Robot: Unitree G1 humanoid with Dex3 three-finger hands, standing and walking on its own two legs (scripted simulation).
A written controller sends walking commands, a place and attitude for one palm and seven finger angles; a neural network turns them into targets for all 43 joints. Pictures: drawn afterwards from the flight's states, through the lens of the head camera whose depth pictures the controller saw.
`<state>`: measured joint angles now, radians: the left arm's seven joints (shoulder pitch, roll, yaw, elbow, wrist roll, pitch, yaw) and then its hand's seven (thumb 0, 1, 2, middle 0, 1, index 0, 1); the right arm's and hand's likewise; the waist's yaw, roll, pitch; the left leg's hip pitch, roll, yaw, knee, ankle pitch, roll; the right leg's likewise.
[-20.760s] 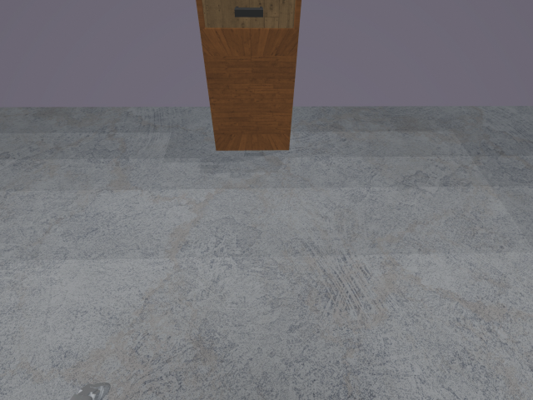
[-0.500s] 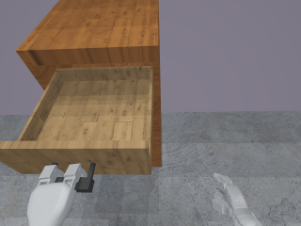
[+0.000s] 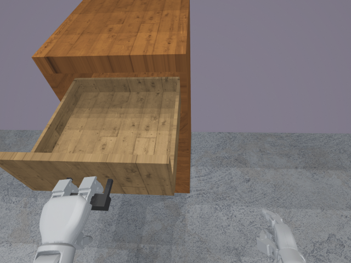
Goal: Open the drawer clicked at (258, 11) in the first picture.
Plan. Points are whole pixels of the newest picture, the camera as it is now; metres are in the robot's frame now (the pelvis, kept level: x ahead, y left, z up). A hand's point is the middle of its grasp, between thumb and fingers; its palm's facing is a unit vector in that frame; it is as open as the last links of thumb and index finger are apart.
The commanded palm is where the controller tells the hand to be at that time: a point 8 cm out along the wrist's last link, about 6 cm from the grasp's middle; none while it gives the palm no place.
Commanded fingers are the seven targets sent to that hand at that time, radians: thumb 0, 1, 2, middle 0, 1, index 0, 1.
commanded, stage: open the thumb to release the handle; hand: left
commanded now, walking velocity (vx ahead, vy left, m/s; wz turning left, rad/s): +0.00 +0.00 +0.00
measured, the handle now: (85, 191) +0.25 +0.24 +0.03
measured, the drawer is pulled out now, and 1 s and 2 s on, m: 0.30 0.30 0.30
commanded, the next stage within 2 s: lift the hand off the handle in 0.04 s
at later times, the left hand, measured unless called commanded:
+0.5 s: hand (81, 217) +0.20 +0.24 +0.01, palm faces +0.06 -0.07 -1.00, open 13.8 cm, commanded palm +0.18 +0.25 +0.07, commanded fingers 0.00 -0.50 0.30 -0.30 -1.20 -0.30 -1.20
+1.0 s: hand (67, 201) +0.21 +0.24 +0.07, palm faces +0.05 -0.09 -0.99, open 13.2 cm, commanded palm +0.19 +0.24 +0.14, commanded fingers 0.00 -0.50 0.30 -0.30 -1.20 -0.30 -1.20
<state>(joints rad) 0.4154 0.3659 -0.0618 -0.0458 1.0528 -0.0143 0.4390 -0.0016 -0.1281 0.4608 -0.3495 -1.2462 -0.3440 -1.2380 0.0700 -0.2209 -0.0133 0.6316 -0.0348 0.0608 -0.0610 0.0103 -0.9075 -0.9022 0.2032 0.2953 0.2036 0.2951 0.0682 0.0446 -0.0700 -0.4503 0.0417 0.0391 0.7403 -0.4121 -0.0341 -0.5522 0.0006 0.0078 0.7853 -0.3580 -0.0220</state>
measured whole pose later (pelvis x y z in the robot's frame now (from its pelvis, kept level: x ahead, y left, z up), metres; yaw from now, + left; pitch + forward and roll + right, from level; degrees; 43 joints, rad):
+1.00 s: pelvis +0.00 +0.02 +0.02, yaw +2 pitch +1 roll +1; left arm 0.28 0.39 -0.13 -0.15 1.00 0.08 0.24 0.00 -0.49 0.30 -0.33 -1.21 -0.43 -1.24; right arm 0.07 -0.23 0.00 0.65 -0.03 0.05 -0.06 0.01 -0.91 -0.90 0.20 0.30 0.20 0.30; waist 0.11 0.09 -0.01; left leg -0.26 0.01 0.02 0.56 -0.32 -0.01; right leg -0.33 -0.03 -0.02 0.59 -0.27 0.00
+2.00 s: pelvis +0.00 +0.01 +0.03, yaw +2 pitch -2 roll +0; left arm 0.24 0.52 -0.02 -0.44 0.85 0.12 -0.02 0.00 -0.49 0.30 -0.32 -1.20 -0.32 -1.20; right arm 0.05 -0.26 0.05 0.61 0.01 0.11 -0.01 0.01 -0.91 -0.90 0.20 0.30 0.20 0.30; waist 0.12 0.13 0.02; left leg -0.12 0.02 0.01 0.40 -0.25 -0.02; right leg -0.19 -0.02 -0.03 0.43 -0.21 0.00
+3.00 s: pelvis +0.03 +0.02 +0.03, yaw +2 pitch -2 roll -1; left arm 0.52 0.33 0.29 -0.54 -0.03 -0.11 0.11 0.00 0.18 0.59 -0.26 -0.77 -0.26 -0.76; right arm 0.16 -0.21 0.02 0.65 -0.02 -0.14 -0.08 0.01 -0.91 -0.90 0.20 0.30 0.20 0.30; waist 0.06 0.06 0.04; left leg -0.06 0.03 0.00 0.41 -0.31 -0.01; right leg -0.12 -0.01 -0.04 0.40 -0.24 0.01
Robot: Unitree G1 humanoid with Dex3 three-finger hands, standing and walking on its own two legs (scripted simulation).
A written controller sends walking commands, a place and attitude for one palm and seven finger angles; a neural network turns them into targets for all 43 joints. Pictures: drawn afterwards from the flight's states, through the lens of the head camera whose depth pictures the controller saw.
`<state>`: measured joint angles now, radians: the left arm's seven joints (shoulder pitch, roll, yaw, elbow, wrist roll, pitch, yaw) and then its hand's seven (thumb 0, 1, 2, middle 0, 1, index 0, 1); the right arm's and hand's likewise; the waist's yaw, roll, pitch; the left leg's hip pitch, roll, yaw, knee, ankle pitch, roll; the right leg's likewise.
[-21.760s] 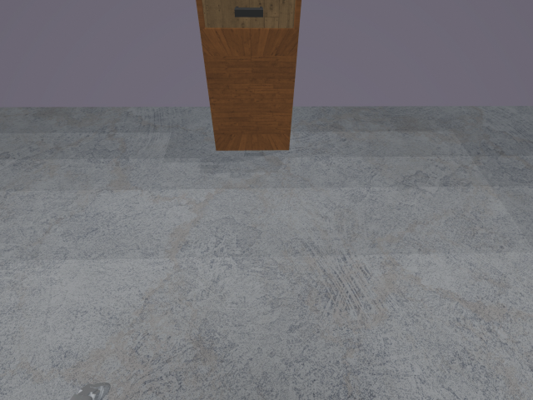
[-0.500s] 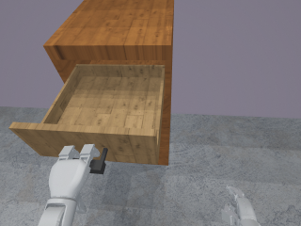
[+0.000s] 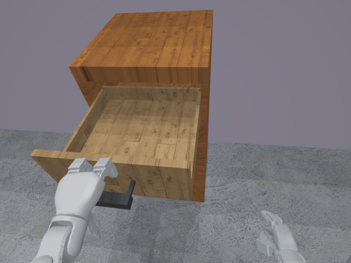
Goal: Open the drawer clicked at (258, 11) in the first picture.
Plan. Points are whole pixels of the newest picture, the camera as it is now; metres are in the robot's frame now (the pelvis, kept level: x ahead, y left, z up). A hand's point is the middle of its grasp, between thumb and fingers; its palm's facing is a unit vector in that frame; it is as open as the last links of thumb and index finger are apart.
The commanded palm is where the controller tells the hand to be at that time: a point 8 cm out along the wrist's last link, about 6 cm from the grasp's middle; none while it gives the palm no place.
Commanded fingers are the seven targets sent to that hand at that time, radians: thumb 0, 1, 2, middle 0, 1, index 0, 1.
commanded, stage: lift the hand off the handle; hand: left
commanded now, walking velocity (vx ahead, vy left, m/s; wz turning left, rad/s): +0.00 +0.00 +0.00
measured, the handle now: (110, 190) +0.26 +0.22 +0.01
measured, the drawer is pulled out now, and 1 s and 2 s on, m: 0.30 0.30 0.30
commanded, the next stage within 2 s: draw the hand back to the body in 0.74 s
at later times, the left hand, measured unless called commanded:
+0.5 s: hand (83, 170) +0.24 +0.22 +0.14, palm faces +0.14 -0.09 -0.99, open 13.8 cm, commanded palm +0.20 +0.21 +0.19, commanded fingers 0.00 -0.50 0.30 -0.30 -1.20 -0.30 -1.20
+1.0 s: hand (80, 170) +0.23 +0.22 +0.15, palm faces +0.11 -0.09 -0.99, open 13.8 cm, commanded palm +0.19 +0.22 +0.21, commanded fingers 0.00 -0.50 0.30 -0.30 -1.20 -0.30 -1.20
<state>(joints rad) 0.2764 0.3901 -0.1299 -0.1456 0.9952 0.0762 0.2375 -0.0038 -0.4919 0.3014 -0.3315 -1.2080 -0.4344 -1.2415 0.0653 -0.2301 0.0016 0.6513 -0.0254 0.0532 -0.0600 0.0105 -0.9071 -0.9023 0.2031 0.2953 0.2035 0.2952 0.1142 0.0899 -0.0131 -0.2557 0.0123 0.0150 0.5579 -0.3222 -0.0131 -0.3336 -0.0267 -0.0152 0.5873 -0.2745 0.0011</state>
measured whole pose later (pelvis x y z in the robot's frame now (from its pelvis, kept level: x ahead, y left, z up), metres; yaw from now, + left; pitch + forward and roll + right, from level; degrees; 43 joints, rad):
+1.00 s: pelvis +0.00 +0.00 +0.01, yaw +0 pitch -2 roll +0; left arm 0.24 0.52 -0.02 -0.44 0.85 0.12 -0.02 0.00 -0.49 0.30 -0.32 -1.20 -0.32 -1.20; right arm 0.05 -0.26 0.05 0.61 0.01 0.11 -0.01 0.01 -0.91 -0.90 0.20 0.30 0.20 0.30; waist 0.12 0.13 0.02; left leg -0.12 0.02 0.01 0.40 -0.25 -0.02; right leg -0.19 -0.02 -0.03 0.43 -0.21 0.00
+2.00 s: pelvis +0.03 +0.00 +0.01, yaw +1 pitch -2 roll -1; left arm 0.52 0.33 0.29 -0.54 -0.03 -0.11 0.11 0.00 0.18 0.59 -0.26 -0.77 -0.26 -0.76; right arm 0.16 -0.21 0.02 0.65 -0.02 -0.14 -0.08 0.01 -0.91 -0.90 0.20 0.30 0.20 0.30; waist 0.06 0.06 0.04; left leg -0.06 0.03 0.00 0.41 -0.31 -0.01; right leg -0.12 -0.01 -0.04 0.40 -0.24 0.01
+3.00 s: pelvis -0.03 +0.02 +0.00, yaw +2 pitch +2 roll +0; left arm 0.63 0.41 0.40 -0.62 -0.05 -0.19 0.13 0.01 0.89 0.90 -0.21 -0.31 -0.21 -0.30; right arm 0.16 -0.21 -0.01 0.55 0.01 -0.06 -0.09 0.01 -0.91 -0.90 0.20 0.30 0.20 0.30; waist 0.01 0.01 0.03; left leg -0.31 -0.02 -0.01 0.53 -0.25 0.01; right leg -0.35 -0.06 -0.05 0.51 -0.19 0.03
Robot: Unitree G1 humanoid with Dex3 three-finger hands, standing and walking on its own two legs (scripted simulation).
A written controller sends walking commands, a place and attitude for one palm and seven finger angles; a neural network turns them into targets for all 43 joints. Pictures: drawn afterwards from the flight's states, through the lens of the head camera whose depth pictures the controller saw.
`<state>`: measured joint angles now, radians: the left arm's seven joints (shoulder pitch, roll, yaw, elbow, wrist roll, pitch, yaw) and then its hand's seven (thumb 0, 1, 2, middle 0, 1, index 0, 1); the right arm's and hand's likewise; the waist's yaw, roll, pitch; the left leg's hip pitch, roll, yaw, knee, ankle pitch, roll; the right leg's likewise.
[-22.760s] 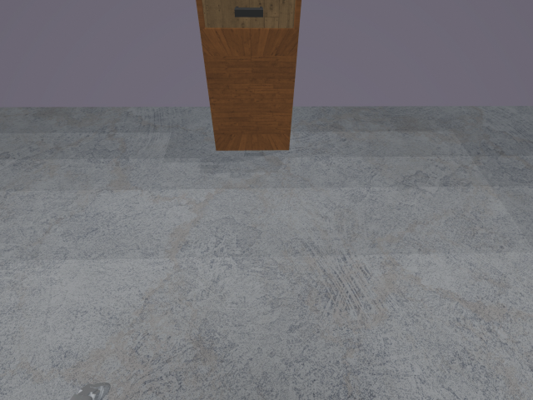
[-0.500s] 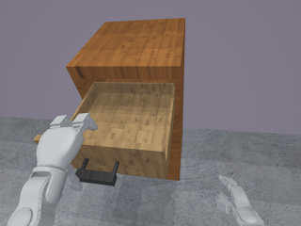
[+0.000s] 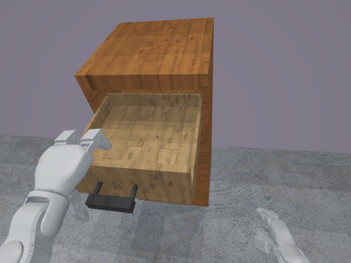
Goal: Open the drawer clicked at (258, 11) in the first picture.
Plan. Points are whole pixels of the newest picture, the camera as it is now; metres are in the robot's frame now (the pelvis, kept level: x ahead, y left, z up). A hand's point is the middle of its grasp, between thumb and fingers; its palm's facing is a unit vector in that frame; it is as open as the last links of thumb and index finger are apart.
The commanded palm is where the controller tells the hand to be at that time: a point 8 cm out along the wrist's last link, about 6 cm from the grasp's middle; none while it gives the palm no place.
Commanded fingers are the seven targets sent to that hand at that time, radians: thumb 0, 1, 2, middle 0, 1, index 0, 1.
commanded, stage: draw the hand back to the body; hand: left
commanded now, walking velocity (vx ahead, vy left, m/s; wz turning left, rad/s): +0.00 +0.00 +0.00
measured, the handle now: (113, 194) +0.26 +0.22 -0.01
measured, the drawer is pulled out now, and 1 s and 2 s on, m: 0.30 0.30 0.30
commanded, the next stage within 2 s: step back with the hand held close in 1.44 s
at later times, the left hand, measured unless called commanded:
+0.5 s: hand (69, 183) +0.21 +0.24 +0.14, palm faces +0.18 -0.40 -0.90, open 13.8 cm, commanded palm +0.16 +0.25 +0.19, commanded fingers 0.00 -0.36 0.36 -0.29 -1.11 -0.29 -1.11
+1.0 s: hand (65, 169) +0.22 +0.24 +0.17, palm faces +0.39 -0.82 -0.42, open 10.8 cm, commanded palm +0.16 +0.28 +0.18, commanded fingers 0.00 0.51 0.74 -0.23 -0.55 -0.23 -0.55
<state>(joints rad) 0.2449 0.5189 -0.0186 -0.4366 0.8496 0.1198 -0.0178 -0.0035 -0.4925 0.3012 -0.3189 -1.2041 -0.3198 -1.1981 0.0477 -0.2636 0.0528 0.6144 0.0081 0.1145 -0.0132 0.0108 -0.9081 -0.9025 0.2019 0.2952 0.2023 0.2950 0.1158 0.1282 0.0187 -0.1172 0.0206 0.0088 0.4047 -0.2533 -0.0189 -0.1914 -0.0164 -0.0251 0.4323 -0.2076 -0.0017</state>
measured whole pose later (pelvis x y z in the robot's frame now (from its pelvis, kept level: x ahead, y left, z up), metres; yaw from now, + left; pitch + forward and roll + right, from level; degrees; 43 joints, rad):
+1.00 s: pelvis +0.03 +0.01 +0.00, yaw +0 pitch -2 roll -1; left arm 0.52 0.33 0.29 -0.54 -0.03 -0.11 0.11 0.00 0.18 0.59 -0.26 -0.77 -0.26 -0.76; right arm 0.16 -0.21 0.02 0.65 -0.02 -0.14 -0.08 0.01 -0.91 -0.90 0.20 0.30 0.20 0.30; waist 0.06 0.06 0.04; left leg -0.06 0.03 0.00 0.41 -0.31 -0.01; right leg -0.12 -0.01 -0.04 0.40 -0.24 0.01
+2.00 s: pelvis -0.03 +0.02 -0.01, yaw +2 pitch +2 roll +0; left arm 0.63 0.41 0.40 -0.62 -0.05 -0.19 0.13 0.01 0.89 0.90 -0.21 -0.31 -0.21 -0.30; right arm 0.16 -0.21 -0.01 0.55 0.01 -0.06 -0.09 0.01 -0.91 -0.90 0.20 0.30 0.20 0.30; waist 0.01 0.01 0.03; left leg -0.31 -0.02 -0.01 0.53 -0.25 0.01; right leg -0.35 -0.06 -0.05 0.51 -0.19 0.03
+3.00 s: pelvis -0.22 +0.02 -0.01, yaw -1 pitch +2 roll -4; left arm 0.56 0.44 0.40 -0.72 -0.06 -0.20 0.13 0.01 0.89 0.90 -0.21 -0.31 -0.21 -0.30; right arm 0.11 -0.14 0.05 0.59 -0.01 -0.18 -0.03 0.01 -0.90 -0.90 0.21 0.30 0.21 0.30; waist 0.02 -0.03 0.03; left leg -0.46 0.07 0.01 0.41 0.01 0.02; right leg -0.34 0.04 -0.03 0.89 -0.52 0.01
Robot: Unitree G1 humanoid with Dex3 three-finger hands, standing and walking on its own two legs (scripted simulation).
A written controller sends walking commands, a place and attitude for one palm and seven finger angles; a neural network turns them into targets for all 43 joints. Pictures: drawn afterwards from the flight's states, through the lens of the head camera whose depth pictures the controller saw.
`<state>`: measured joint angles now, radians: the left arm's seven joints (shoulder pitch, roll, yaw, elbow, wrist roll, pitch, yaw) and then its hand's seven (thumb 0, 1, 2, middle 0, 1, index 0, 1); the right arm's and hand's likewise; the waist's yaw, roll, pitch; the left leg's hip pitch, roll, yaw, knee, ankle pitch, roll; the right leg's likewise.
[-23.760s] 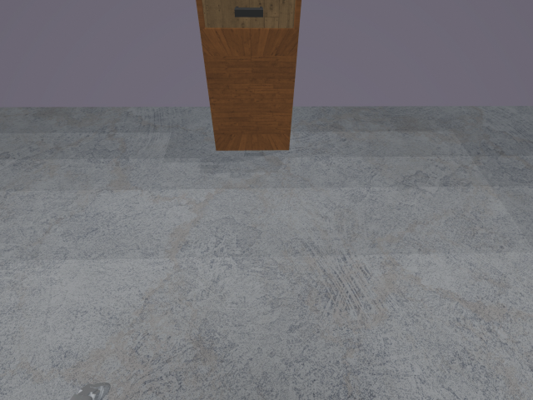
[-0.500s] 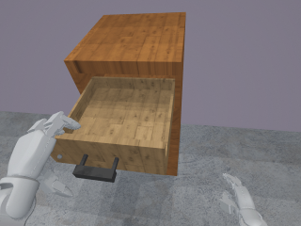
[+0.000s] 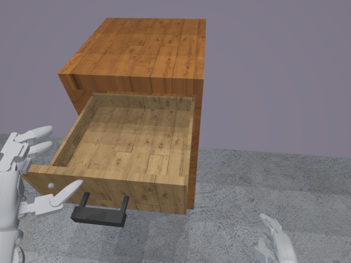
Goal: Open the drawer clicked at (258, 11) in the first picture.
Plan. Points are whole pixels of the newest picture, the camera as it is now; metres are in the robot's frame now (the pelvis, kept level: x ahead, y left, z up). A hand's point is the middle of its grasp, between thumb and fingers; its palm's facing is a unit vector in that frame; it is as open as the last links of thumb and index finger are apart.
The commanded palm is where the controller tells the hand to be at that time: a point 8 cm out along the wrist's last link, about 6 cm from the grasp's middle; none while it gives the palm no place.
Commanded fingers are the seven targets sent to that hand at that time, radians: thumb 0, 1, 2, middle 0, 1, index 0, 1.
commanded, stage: draw the hand back to the body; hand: left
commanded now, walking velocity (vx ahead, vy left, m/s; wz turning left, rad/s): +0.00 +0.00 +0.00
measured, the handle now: (102, 207) +0.23 +0.21 -0.01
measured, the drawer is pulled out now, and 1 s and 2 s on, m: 0.30 0.30 0.30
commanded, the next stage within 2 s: step back with the hand held close in 0.44 s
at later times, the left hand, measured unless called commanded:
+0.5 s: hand (34, 202) +0.16 +0.24 +0.17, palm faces +0.45 -0.80 -0.40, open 7.5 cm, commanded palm +0.11 +0.28 +0.18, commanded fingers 0.00 0.90 0.90 -0.20 -0.30 -0.20 -0.30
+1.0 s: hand (12, 227) +0.12 +0.26 +0.17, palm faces +0.37 -0.77 -0.52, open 7.4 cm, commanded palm +0.06 +0.30 +0.18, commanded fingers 0.00 0.90 0.90 -0.20 -0.30 -0.20 -0.30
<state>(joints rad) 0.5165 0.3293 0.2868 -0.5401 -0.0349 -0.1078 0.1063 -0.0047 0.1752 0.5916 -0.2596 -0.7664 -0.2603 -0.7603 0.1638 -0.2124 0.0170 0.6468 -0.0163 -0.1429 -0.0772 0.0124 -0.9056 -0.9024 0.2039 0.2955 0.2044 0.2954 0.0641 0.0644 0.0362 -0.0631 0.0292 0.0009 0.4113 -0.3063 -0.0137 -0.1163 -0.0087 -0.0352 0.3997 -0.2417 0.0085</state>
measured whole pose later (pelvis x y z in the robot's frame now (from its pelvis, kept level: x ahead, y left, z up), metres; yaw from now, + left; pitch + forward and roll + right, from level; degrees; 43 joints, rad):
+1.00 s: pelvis -0.06 +0.01 -0.01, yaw +2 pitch +2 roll +0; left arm 0.63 0.41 0.40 -0.62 -0.05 -0.19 0.13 0.01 0.89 0.90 -0.21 -0.31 -0.21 -0.30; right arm 0.16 -0.21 -0.01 0.55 0.01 -0.06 -0.09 0.01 -0.91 -0.90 0.20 0.30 0.20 0.30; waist 0.01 0.01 0.03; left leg -0.31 -0.02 -0.01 0.53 -0.25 0.01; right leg -0.35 -0.06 -0.05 0.51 -0.19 0.03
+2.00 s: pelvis -0.25 +0.01 -0.01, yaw -1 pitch +2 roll -4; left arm 0.56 0.44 0.40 -0.72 -0.06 -0.20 0.13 0.01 0.89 0.90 -0.21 -0.31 -0.21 -0.30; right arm 0.11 -0.14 0.05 0.59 -0.01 -0.18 -0.03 0.01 -0.90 -0.90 0.21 0.30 0.21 0.30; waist 0.02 -0.03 0.03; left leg -0.46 0.07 0.01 0.41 0.01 0.02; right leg -0.34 0.04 -0.03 0.89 -0.52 0.01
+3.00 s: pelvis -0.35 +0.00 -0.01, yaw +5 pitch +0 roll +0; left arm 0.62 0.41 0.40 -0.62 -0.03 -0.22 0.17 0.01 0.89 0.90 -0.21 -0.31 -0.21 -0.30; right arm 0.22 -0.19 0.03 0.62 0.00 -0.15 -0.05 0.01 -0.91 -0.90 0.20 0.30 0.20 0.30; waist -0.01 -0.01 0.02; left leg -0.28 0.04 0.06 0.55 -0.27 -0.01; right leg -0.27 0.00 -0.09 0.54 -0.28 -0.04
